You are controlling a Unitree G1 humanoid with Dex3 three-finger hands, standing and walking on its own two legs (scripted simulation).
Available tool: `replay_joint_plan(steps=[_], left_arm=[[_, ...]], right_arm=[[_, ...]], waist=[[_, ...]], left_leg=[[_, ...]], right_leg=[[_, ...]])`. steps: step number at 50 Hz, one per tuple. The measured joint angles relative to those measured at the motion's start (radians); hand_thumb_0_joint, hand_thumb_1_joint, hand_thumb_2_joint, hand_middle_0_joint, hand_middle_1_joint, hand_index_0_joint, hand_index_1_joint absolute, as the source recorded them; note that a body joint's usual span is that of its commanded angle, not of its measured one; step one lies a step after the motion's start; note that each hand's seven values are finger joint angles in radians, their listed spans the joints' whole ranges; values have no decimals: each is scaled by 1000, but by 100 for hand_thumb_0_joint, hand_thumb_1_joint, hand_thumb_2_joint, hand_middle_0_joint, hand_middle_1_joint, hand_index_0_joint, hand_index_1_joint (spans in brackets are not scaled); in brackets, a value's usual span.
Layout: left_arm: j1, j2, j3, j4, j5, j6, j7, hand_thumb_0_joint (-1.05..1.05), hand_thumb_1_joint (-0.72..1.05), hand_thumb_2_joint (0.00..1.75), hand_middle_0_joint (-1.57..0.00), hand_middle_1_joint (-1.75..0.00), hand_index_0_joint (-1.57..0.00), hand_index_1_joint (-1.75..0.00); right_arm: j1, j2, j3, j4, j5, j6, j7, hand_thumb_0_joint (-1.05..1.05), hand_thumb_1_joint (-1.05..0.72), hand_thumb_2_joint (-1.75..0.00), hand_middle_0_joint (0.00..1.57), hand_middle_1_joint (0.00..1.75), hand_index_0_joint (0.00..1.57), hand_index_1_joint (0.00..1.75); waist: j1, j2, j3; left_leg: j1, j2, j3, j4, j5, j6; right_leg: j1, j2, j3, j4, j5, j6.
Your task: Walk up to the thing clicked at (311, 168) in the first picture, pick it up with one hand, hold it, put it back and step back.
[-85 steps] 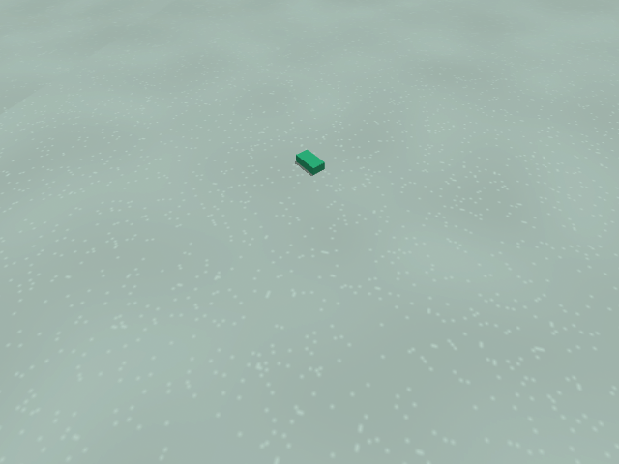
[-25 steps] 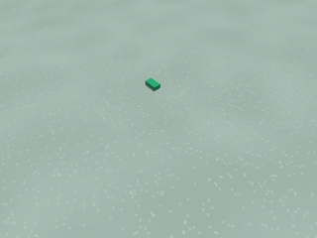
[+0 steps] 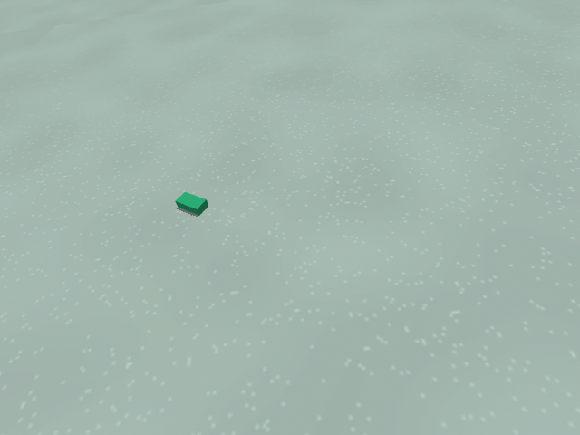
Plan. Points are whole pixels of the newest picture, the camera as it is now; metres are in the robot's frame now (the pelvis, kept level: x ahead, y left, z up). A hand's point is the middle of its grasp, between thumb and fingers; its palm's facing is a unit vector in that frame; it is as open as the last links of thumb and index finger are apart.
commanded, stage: walk up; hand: left
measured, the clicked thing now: (192, 203) +1.34 +0.59 -0.74
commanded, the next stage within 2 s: none
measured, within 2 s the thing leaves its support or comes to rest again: neither
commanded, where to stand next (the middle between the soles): +0.90 +0.63 m, yaw -31 degrees
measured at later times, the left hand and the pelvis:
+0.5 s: hand (94, 320) +0.38 +0.42 -0.14, palm faces -0.26 -0.84 -0.47, open 7.4 cm; pelvis +0.24 +0.15 +0.00, yaw -11 degrees
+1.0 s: hand (68, 256) +0.53 +0.52 -0.11, palm faces -0.25 -0.77 -0.59, open 7.4 cm; pelvis +0.42 +0.23 -0.01, yaw -17 degrees
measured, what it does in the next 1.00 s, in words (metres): walks ahead, turning right: left foot, then right foot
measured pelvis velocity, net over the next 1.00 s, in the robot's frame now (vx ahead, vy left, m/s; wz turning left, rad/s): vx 0.42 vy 0.23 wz -0.30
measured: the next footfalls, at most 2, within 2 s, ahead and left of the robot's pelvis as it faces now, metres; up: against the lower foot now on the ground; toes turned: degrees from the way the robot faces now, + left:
left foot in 0.26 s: +0.32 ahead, +0.23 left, +0.00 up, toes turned -2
right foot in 0.68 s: +0.44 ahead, +0.05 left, +0.00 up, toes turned -20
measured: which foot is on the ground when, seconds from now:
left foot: up 0.00-0.24, down 0.26-0.70, up 0.72-1.00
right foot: down 0.00-0.30, up 0.32-0.66, down 0.68-1.00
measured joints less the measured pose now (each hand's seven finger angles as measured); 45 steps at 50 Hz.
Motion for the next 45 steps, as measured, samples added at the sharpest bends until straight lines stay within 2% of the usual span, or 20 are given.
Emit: replay_joint_plan(steps=[4, 7, 10, 13, 14, 15, 16, 18, 19, 21, 24, 29, 32, 34, 35, 36, 38, 40, 42, 45], left_arm=[[61, -15, -13, 5, 2, -14, 2, 1, 90, 90, -21, -30, -21, -30], [94, -9, -14, 3, 10, -22, 5, 1, 90, 90, -21, -30, -21, -30], [115, 14, -7, -6, 19, -30, 13, 1, 90, 90, -21, -30, -21, -30], [124, 50, 2, -8, 24, -26, 23, 1, 90, 90, -21, -30, -21, -30], [117, 70, 7, -3, 26, -19, 28, 1, 90, 90, -21, -30, -21, -30], [101, 89, 13, 4, 26, -10, 35, 1, 90, 90, -21, -30, -21, -30], [84, 97, 17, 7, 23, -2, 43, 1, 90, 90, -21, -30, -21, -30], [57, 96, 11, 10, 11, 4, 59, 1, 90, 90, -21, -30, -21, -30], [45, 94, 5, 12, 7, 3, 60, 1, 91, 90, -21, -30, -21, -30], [28, 94, -3, 13, -7, -3, 51, 1, 91, 90, -21, -30, -21, -30], [14, 89, -5, 0, -16, -8, 43, 1, 91, 90, -21, -30, -21, -30], [-5, 61, -4, -18, -15, 1, 41, 1, 91, 90, -21, -30, -21, -30], [-9, 36, -3, -27, -9, 0, 38, 1, 91, 90, -21, -30, -21, -30], [2, 32, 0, -42, -2, -12, 39, 1, 91, 90, -21, -30, -21, -30], [1, 27, 7, -47, 4, -19, 44, 1, 90, 90, -21, -30, -21, -30], [-1, 23, 11, -55, 10, -22, 51, 1, 90, 90, -21, -30, -21, -30], [0, 25, 8, -73, 13, -18, 64, 1, 90, 90, -21, -30, -21, -30], [9, 23, 8, -79, 9, -15, 75, 1, 90, 90, -21, -30, -21, -30], [31, 18, 7, -78, 11, -18, 80, 1, 90, 90, -21, -30, -21, -30], [74, 18, 5, -66, 19, -26, 76, 1, 90, 90, -21, -30, -21, -30]], right_arm=[[-24, -4, -9, -49, -9, -1, 12, 1, -91, -90, 21, 30, 20, 30], [-27, -15, -20, -63, -17, 10, 24, 1, -91, -90, 21, 30, 20, 30], [-33, -28, -30, -65, -25, 15, 34, 1, -91, -90, 21, 30, 20, 30], [-35, -37, -43, -71, -29, 10, 38, 1, -91, -90, 21, 30, 20, 30], [-39, -26, -49, -70, -31, 3, 34, 1, -91, -90, 20, 30, 20, 30], [-47, -10, -51, -73, -34, -6, 30, 1, -91, -90, 20, 30, 20, 30], [-49, -1, -49, -84, -36, -17, 24, 1, -91, -90, 20, 30, 20, 30], [-46, 13, -43, -95, -19, -31, 10, 1, -91, -90, 20, 30, 20, 30], [-41, 24, -43, -95, -12, -30, 3, 1, -91, -90, 21, 30, 20, 30], [-19, 44, -37, -97, -9, -28, -9, 1, -91, -90, 21, 30, 21, 30], [27, 54, -29, -101, -8, -33, -19, 1, -91, -90, 21, 30, 21, 30], [84, 40, -28, -108, -28, -24, -27, 1, -90, -90, 21, 30, 21, 30], [96, 23, -29, -114, -36, -7, -24, 1, -90, -90, 21, 30, 21, 30], [103, 17, -27, -118, -36, 8, -21, 1, -90, -90, 21, 30, 21, 30], [100, 14, -27, -115, -35, 14, -22, 1, -90, -90, 21, 30, 21, 30], [89, 15, -26, -109, -35, 23, -24, 1, -91, -90, 21, 30, 20, 30], [78, 26, -17, -108, -38, 40, -24, 1, -91, -90, 21, 30, 20, 30], [65, 28, -6, -104, -37, 50, -20, 1, -91, -90, 21, 30, 20, 30], [44, 18, -4, -104, -32, 53, -14, 1, -91, -90, 21, 30, 20, 30], [15, -6, -14, -123, -30, 52, -7, 1, -91, -90, 21, 30, 21, 30]], waist=[[7, 11, 7], [6, 12, 4], [7, 7, 7], [3, -11, 5], [-5, -45, 9], [-12, -89, 25], [-17, -109, 43], [-28, -108, 66], [-34, -108, 71], [-48, -122, 70], [-64, -131, 60], [-83, -113, 43], [-94, -76, 36], [-89, -58, 24], [-77, -32, 24], [-64, -7, 30], [-43, 11, 33], [-18, 15, 29], [0, 23, 25], [14, 27, 26]], left_leg=[[-127, 43, -38, -111, 117, -23], [-173, 65, -42, -212, 183, -35], [-164, 75, -37, -333, 230, -26], [-98, 57, -7, -435, 204, 0], [-90, 31, 16, -423, 172, -11], [-85, 2, 48, -392, 142, -12], [-82, -8, 71, -363, 114, -9], [-55, -1, 94, -352, 79, 3], [-27, -1, 107, -377, 76, 9], [42, -16, 139, -453, 84, 21], [134, -47, 180, -545, 85, 45], [246, -96, 239, -605, 37, 75], [280, -110, 262, -580, -22, 84], [277, -112, 273, -502, -93, 83], [255, -92, 260, -421, -132, 77], [218, -81, 215, -320, -151, 61], [125, -93, 115, -113, -173, 16], [37, -85, 59, 19, -153, -5], [-35, -55, 16, 67, -105, -9], [-112, -3, -35, 50, -33, -10]], right_leg=[[80, 1, 52, -65, -15, 17], [115, -11, 77, -76, -52, 35], [130, -23, 100, -54, -108, 64], [130, -52, 122, 9, -194, 97], [114, -84, 132, 66, -232, 88], [74, -121, 149, 171, -244, 63], [15, -122, 174, 311, -248, 38], [-109, -72, 174, 557, -229, -9], [-164, -58, 153, 629, -195, -21], [-251, -49, 115, 673, -115, -31], [-333, -50, 62, 609, -64, -26], [-365, -61, -14, 371, -23, -9], [-323, -56, -53, 231, 53, -17], [-254, -46, -62, 124, 113, -32], [-239, -27, -64, 125, 65, -46], [-239, -10, -70, 153, 40, -50], [-232, -8, -77, 190, 8, -52], [-206, -16, -69, 183, -3, -50], [-174, -25, -55, 153, 0, -31], [-140, -48, -24, 128, -3, 0]])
